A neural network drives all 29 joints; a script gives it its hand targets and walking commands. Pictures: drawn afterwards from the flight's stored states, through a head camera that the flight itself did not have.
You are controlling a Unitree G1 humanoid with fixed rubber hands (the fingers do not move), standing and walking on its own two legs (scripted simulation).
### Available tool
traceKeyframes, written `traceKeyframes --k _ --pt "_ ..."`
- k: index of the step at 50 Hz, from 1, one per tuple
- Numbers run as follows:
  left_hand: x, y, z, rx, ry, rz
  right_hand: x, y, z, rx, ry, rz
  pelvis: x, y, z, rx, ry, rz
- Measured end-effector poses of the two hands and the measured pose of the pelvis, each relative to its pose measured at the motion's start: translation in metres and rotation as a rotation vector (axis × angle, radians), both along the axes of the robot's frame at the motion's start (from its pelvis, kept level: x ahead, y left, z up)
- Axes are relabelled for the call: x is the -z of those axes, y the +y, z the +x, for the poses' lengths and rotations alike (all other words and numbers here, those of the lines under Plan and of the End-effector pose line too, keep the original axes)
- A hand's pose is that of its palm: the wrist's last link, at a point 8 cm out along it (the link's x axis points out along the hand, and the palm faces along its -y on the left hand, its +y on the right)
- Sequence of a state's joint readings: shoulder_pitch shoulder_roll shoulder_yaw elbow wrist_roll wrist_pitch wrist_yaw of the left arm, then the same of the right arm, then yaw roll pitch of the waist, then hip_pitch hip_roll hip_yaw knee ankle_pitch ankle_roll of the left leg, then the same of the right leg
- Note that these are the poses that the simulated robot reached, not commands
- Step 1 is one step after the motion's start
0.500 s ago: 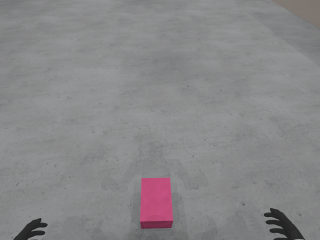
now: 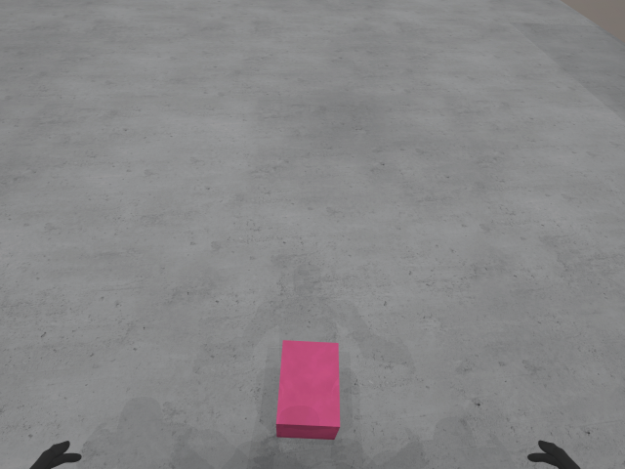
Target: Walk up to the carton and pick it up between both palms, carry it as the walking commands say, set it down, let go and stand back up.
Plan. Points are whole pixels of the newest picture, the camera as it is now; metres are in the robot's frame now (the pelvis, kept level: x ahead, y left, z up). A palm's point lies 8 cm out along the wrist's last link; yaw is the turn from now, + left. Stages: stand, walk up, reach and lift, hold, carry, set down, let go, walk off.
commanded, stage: walk up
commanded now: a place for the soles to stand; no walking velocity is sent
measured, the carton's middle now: (308, 389) +0.45 -0.03 -0.70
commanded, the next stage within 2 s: none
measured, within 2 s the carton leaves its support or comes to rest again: neither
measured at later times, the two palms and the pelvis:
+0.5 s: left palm out of the picture +0.10 +0.34 -0.09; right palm out of the picture +0.14 -0.32 -0.08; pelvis +0.01 +0.00 +0.00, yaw +2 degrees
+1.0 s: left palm out of the picture +0.09 +0.34 -0.10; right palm out of the picture +0.15 -0.32 -0.08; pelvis +0.01 +0.00 +0.00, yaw +3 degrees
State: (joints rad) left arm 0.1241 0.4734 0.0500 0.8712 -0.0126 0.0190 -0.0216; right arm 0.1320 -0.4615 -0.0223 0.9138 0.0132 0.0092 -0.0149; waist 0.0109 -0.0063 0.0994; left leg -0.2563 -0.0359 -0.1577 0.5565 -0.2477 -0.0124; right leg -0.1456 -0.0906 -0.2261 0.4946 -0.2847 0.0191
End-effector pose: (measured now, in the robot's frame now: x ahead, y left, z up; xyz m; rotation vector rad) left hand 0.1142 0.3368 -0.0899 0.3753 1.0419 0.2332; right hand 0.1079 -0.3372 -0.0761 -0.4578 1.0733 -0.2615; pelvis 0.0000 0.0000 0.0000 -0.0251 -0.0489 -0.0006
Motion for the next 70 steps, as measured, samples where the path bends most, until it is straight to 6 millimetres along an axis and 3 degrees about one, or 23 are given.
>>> traceKeyframes --k 5,12,22,29,38,48,58,70 --pt "0.004 0.002 -0.008 -0.022 0.019 -0.003 0.003 0.002 0.006 -0.005 0.0 0.0 0.002 0.002 0.001 -0.007 -0.008 0.0" --pt "0.004 0.007 -0.004 -0.041 0.009 -0.005 0.003 0.008 0.01 -0.018 0.005 -0.001 0.002 0.004 0.003 -0.018 -0.008 0.008" --pt "0.003 0.002 -0.019 -0.072 0.03 -0.002 0.003 0.011 0.036 -0.043 -0.026 0.018 0.0 0.001 0.008 -0.039 -0.003 0.002" --pt "0.004 0.008 -0.015 -0.087 0.025 -0.005 0.005 0.016 0.037 -0.048 -0.011 0.015 0.001 0.003 0.01 -0.038 -0.005 0.011" --pt "0.005 0.001 -0.024 -0.097 0.046 -0.006 0.004 0.014 0.044 -0.048 -0.018 0.025 -0.002 -0.001 0.012 -0.05 0.003 0.003" --pt "0.006 0.006 -0.019 -0.108 0.038 -0.013 0.006 0.018 0.037 -0.047 0.008 0.018 -0.001 0.002 0.013 -0.048 -0.002 0.013" --pt "0.008 -0.002 -0.031 -0.123 0.051 -0.013 0.008 0.015 0.048 -0.064 -0.005 0.021 0.0 -0.002 0.018 -0.067 0.001 0.002" --pt "0.008 -0.005 -0.028 -0.132 0.046 -0.016 0.006 0.018 0.057 -0.079 -0.013 0.023 -0.001 -0.007 0.023 -0.071 0.006 0.007"
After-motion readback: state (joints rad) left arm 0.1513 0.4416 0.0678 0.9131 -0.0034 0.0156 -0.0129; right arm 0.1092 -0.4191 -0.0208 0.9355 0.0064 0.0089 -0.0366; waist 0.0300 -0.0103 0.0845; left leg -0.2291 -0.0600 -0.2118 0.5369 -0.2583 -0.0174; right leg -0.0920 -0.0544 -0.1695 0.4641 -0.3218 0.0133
